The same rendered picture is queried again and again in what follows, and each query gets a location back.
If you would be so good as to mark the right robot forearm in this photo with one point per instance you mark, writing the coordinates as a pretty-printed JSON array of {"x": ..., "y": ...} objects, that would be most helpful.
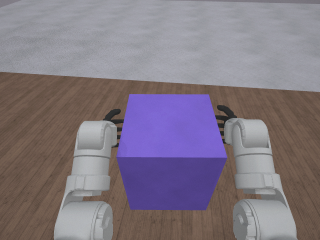
[{"x": 255, "y": 171}]

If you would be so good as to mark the robot right hand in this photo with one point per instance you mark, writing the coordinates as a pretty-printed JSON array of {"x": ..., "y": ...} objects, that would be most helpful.
[{"x": 230, "y": 114}]

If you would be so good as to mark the carton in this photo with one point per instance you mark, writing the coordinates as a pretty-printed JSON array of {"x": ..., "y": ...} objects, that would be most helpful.
[{"x": 171, "y": 153}]

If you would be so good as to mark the robot left hand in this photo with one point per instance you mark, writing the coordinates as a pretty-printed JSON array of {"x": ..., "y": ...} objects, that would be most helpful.
[{"x": 109, "y": 116}]

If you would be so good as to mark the robot left upper arm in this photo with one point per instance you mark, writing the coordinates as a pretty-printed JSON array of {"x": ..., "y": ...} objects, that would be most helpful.
[{"x": 85, "y": 220}]

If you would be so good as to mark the robot right upper arm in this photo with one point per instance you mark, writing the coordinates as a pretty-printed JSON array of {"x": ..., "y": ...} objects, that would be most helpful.
[{"x": 262, "y": 219}]

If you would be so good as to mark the left robot forearm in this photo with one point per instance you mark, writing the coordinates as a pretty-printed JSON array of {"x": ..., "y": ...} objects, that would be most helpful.
[{"x": 90, "y": 168}]

